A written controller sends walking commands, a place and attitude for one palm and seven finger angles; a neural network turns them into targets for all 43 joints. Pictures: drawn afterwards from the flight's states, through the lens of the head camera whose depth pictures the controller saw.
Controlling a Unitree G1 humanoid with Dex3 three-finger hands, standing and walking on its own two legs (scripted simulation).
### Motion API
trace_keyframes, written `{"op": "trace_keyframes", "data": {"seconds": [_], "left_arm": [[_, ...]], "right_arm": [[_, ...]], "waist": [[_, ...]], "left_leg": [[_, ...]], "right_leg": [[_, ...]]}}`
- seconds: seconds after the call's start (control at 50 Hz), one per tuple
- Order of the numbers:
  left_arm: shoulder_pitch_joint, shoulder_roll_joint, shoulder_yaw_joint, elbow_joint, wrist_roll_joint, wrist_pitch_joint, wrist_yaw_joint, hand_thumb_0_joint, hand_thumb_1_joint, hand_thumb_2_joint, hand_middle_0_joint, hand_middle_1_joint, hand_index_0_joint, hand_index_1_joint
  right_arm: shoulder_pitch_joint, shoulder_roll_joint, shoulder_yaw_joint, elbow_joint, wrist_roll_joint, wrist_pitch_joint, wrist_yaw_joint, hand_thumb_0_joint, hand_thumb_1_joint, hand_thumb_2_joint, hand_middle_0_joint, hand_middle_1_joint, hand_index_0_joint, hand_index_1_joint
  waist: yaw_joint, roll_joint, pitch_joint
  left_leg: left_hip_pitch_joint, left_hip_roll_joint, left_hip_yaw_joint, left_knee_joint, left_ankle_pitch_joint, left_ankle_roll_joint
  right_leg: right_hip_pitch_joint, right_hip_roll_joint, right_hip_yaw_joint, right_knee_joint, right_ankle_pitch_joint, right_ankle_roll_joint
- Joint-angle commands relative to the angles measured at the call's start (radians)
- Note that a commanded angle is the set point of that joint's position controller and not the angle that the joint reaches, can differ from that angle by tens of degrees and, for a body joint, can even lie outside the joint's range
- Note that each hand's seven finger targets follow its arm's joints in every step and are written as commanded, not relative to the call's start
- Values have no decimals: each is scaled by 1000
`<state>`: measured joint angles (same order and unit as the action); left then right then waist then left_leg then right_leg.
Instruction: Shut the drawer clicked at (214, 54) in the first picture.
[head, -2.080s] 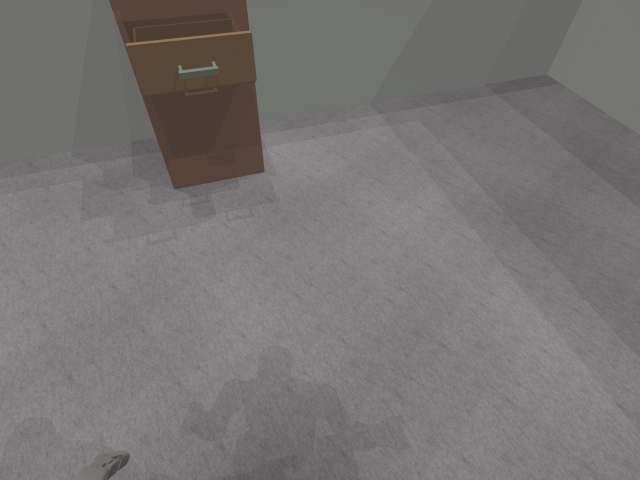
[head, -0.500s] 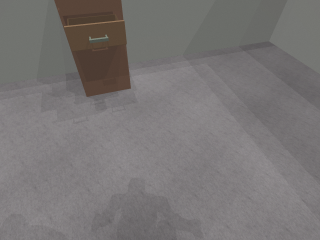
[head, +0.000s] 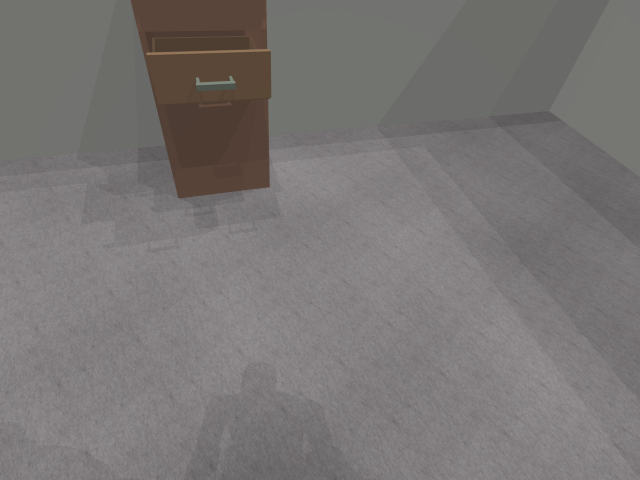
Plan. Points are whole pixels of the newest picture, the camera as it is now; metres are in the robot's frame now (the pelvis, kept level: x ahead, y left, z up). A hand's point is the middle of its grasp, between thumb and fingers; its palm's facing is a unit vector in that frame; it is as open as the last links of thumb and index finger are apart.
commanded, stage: walk to a spot facing it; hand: left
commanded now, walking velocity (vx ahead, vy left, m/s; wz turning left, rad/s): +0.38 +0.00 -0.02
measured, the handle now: (215, 82) +1.28 +0.42 -0.11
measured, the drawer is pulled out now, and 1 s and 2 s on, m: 0.19 0.19 0.19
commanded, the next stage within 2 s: turn to face it in 1.24 s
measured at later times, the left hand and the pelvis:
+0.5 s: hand (248, 359) +0.35 +0.14 -0.18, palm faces -0.05 -0.98 -0.17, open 7.3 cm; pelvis +0.22 -0.03 -0.02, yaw -2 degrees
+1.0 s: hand (229, 347) +0.38 +0.18 -0.18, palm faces +0.10 -0.98 -0.14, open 7.4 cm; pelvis +0.44 +0.01 +0.00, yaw +0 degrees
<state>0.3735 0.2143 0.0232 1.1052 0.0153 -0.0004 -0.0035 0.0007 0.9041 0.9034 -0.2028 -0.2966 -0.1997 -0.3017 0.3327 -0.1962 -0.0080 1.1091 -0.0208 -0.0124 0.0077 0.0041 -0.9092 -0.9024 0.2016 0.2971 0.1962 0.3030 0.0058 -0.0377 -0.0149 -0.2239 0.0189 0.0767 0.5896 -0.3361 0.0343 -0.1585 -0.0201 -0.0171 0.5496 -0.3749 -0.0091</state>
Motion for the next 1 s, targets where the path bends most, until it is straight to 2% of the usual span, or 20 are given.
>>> {"op": "trace_keyframes", "data": {"seconds": [0.0,0.04,0.08,0.16,0.3,0.36,0.4,0.42,0.44,0.46,0.52,0.56,0.62,0.8,0.84,0.86,0.88,0.9,0.92,0.98], "left_arm": [[-174,86,22,-145,11,-35,6,0,900,900,-200,-300,-200,-300],[-165,67,29,-116,14,-40,-5,0,900,900,-200,-300,-200,-300],[-144,29,26,-101,15,-40,-16,0,900,900,-200,-300,-200,-300],[-147,-8,25,-99,13,-26,-22,0,900,900,-200,-300,-200,-300],[-328,-33,20,-162,-1,-33,-25,0,900,900,-200,-300,-200,-300],[-197,-3,33,-129,5,-42,-17,0,900,900,-200,-300,-200,-300],[25,48,55,-68,16,-56,-8,0,900,900,-200,-300,-200,-300],[162,135,80,-34,26,-70,4,0,900,900,-200,-300,-200,-300],[227,222,99,-18,14,-69,14,0,900,900,-200,-300,-200,-300],[177,216,98,-26,-4,-66,16,0,900,900,-200,-300,-200,-300],[-46,86,55,-71,3,-75,24,0,900,900,-200,-300,-200,-300],[-89,35,38,-76,10,-85,26,0,900,900,-200,-300,-200,-300],[-89,26,38,-71,13,-90,23,0,900,900,-200,-300,-200,-300],[49,95,48,-34,11,-82,14,0,900,900,-200,-300,-200,-300],[37,102,48,-31,5,-79,14,0,900,900,-200,-300,-200,-300],[30,83,46,-38,2,-79,13,0,900,900,-200,-300,-200,-300],[55,26,38,-61,-9,-78,3,0,900,900,-200,-300,-200,-300],[-5,37,30,-101,-4,-81,2,0,900,900,-200,-300,-200,-300],[-49,58,41,-98,0,-74,6,0,900,900,-200,-300,-200,-300],[-58,11,47,-71,12,-50,-10,0,900,900,-200,-300,-200,-300]], "right_arm": [[292,-208,-56,24,-3,-42,-29,0,-900,-900,200,300,200,300],[226,-118,-35,7,2,-56,-36,0,-900,-900,200,300,200,300],[219,-87,-28,4,2,-77,-42,0,-900,-900,200,300,200,300],[262,-52,-24,40,10,-93,-52,0,-900,-900,200,300,200,300],[298,-36,-23,80,0,-86,-55,0,-900,-900,200,300,200,300],[259,-78,-38,79,4,-81,-57,0,-900,-900,200,300,200,300],[233,-81,-44,65,9,-76,-51,0,-900,-900,200,300,200,300],[243,-46,-40,45,20,-77,-38,0,-900,-900,200,300,200,300],[276,7,-33,15,27,-82,-35,0,-900,-900,200,300,200,300],[187,-6,-38,-5,28,-77,-34,0,-900,-900,200,300,200,300],[74,29,-41,-33,8,-53,-21,0,-900,-900,200,300,200,300],[116,59,-37,-26,-2,-24,-16,0,-900,-900,200,300,200,300],[100,67,-42,-51,-2,-6,-5,0,-900,-900,200,300,200,300],[-190,5,-44,-160,-4,-38,26,0,-900,-900,200,300,200,300],[-76,-32,-54,-125,-11,-46,15,0,-900,-900,200,300,200,300],[70,-88,-71,-83,-16,-53,5,0,-900,-900,200,300,200,300],[202,-214,-101,-56,-29,-59,-6,0,-900,-900,200,300,200,300],[259,-258,-104,-42,-9,-50,-15,0,-900,-900,200,300,200,300],[187,-210,-95,-47,-6,-47,-20,0,-900,-900,200,300,200,300],[7,-91,-61,-89,-5,-66,-26,0,-900,-900,200,300,200,300]], "waist": [[-117,293,166],[-78,135,218],[-51,83,192],[-31,149,144],[-56,187,195],[14,178,110],[115,123,-7],[164,-20,-117],[133,-195,-230],[135,-76,-153],[23,47,90],[-35,27,117],[-67,-53,123],[23,-9,116],[-45,20,66],[-108,105,-21],[-140,349,-124],[-149,359,-129],[-130,229,-64],[-37,117,88]], "left_leg": [[238,391,-565,-455,-197,154],[194,352,-459,-449,-31,165],[210,302,-322,-423,237,150],[289,225,-137,-399,514,114],[239,217,-42,-397,690,104],[284,238,-9,-212,995,96],[149,195,11,97,924,52],[-88,119,33,410,582,22],[-298,-30,12,778,-179,-12],[-352,15,-105,885,-180,19],[-343,130,-120,813,-12,9],[-277,140,-100,708,9,-8],[-251,154,-51,522,82,-37],[-216,93,61,80,119,-23],[-3,40,103,-19,133,-7],[222,85,25,-84,143,24],[432,343,-347,-189,141,125],[467,465,-524,-296,184,193],[372,450,-463,-327,100,190],[93,354,-248,-392,79,112]], "right_leg": [[-572,-13,10,487,-164,-28],[-605,-75,31,583,-27,-23],[-572,-89,5,590,44,-3],[-600,-81,-56,566,144,17],[-415,-30,-142,165,211,-18],[-231,26,-156,109,186,-64],[104,34,-139,13,246,-88],[364,-176,104,-17,239,-159],[472,-448,572,-149,310,-279],[377,-456,585,-245,205,-298],[-60,-370,314,-309,127,-208],[-197,-309,147,-343,173,-163],[-256,-251,8,-365,225,-143],[18,-261,7,-276,351,-135],[-12,-222,-57,-95,505,-109],[-102,-169,-109,133,508,-73],[-337,-31,-185,471,150,-13],[-473,5,-89,682,-199,-13],[-507,-48,-25,750,-164,-22],[-460,-125,11,716,37,-6]]}}
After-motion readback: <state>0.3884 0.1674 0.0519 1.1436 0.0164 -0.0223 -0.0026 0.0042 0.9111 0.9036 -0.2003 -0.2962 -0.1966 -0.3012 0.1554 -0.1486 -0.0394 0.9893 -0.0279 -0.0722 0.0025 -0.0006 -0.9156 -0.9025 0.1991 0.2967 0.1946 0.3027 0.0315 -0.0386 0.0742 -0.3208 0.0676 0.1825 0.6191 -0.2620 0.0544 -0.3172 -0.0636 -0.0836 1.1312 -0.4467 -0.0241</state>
